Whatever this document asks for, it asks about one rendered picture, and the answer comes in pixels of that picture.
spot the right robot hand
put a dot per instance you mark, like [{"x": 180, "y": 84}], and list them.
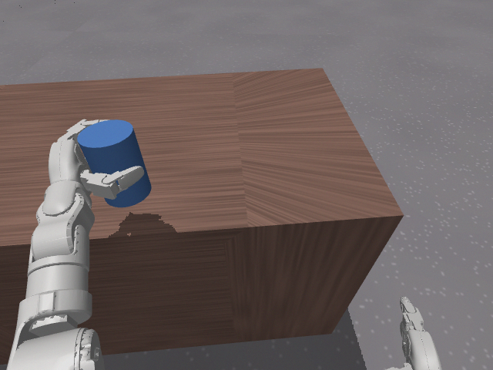
[{"x": 417, "y": 344}]

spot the left robot arm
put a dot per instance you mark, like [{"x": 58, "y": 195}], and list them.
[{"x": 57, "y": 298}]

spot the left robot hand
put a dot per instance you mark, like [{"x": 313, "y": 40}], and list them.
[{"x": 66, "y": 162}]

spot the can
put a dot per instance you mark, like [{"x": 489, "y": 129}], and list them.
[{"x": 111, "y": 146}]

